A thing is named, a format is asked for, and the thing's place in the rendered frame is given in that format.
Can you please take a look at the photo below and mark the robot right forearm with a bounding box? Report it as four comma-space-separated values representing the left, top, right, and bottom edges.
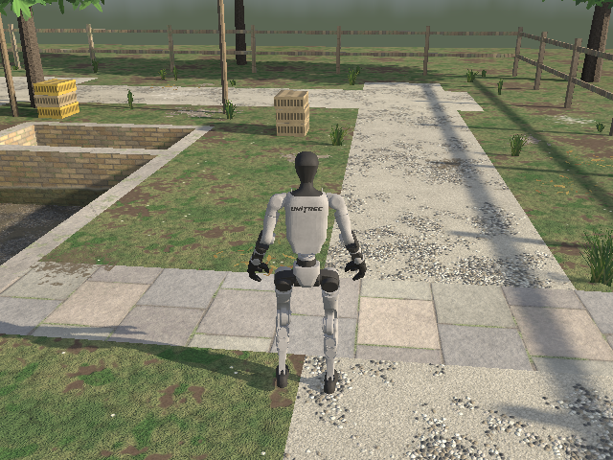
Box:
345, 231, 364, 265

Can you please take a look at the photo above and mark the robot right upper arm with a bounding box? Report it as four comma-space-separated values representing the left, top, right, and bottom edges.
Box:
327, 193, 354, 245

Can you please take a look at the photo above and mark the robot left upper arm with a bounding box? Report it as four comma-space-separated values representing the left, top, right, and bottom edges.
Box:
260, 193, 286, 245

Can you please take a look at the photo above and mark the robot right hand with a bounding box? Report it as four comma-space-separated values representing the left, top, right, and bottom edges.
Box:
345, 260, 367, 281

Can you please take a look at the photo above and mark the robot left hand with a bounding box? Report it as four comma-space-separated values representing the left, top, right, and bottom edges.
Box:
247, 261, 269, 282

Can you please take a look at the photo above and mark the right robot foot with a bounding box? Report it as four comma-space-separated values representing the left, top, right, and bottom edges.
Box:
324, 369, 338, 394

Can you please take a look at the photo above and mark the robot head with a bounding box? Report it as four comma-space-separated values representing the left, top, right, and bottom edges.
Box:
290, 151, 323, 196

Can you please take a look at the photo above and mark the robot left forearm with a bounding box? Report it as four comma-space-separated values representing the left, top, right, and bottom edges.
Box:
250, 230, 269, 265

